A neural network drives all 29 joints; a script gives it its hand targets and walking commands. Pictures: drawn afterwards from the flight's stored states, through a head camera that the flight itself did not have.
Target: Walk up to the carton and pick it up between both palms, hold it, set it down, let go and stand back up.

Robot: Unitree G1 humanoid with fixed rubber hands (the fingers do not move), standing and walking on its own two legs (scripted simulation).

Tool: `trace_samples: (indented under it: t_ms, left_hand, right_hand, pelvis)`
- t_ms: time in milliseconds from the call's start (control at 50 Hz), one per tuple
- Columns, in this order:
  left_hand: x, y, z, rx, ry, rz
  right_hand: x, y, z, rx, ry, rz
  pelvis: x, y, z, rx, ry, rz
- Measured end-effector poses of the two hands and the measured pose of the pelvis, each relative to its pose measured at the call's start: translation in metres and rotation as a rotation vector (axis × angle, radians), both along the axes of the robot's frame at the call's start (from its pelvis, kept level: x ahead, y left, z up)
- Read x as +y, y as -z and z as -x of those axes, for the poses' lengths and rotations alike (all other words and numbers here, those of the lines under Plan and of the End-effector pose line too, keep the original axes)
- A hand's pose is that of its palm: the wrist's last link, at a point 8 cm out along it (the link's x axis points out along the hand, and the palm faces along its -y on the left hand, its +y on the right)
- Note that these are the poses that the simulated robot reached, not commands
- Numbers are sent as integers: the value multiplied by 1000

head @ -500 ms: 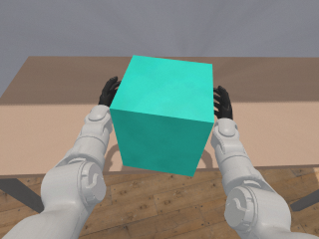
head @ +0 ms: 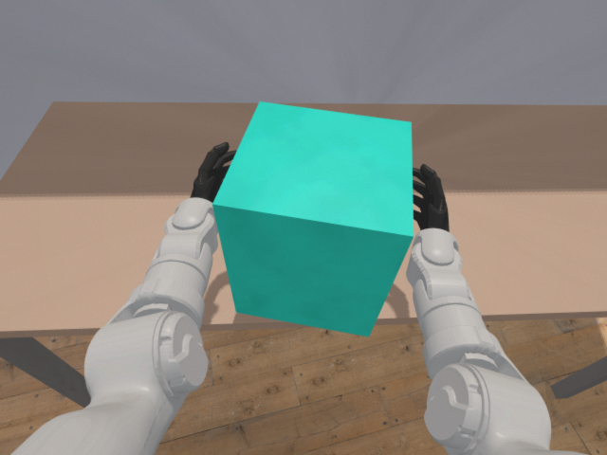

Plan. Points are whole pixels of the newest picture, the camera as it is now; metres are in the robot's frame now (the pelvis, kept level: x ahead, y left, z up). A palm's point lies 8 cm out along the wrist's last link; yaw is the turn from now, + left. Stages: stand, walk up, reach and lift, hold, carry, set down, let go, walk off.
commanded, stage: reach and lift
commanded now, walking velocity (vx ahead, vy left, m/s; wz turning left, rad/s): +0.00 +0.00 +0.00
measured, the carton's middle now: (316, 224) +0.43 -0.02 +0.06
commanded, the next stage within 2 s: none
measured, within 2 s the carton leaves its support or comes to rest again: leaves its support in 0.48 s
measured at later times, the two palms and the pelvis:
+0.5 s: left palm (210, 204) +0.44 +0.13 +0.10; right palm (436, 225) +0.39 -0.17 +0.10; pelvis -0.01 +0.00 +0.00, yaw +0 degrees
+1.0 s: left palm (210, 201) +0.41 +0.12 +0.14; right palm (457, 222) +0.37 -0.18 +0.13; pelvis -0.03 -0.01 +0.00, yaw +0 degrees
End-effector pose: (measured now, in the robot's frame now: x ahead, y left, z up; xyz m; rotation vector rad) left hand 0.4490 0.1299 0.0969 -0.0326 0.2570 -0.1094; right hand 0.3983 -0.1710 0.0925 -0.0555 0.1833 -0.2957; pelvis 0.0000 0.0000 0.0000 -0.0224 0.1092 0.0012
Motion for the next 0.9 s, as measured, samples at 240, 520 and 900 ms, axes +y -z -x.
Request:
trace_samples:
  t_ms: [240, 520, 900]
  left_hand:
    - [0, -2, 1, -17, 1, -18]
    - [-5, -6, 15, -41, -2, -79]
    - [-11, -34, 40, -28, -24, -101]
  right_hand:
    - [0, -1, 0, -8, 2, 0]
    - [-2, -11, 10, -37, 26, -41]
    - [-9, -35, 30, -49, 21, -106]
  pelvis:
    - [0, 0, 0, 0, 0, 0]
    - [-1, 0, 9, -12, 0, -2]
    - [-6, 0, 25, -44, -1, -8]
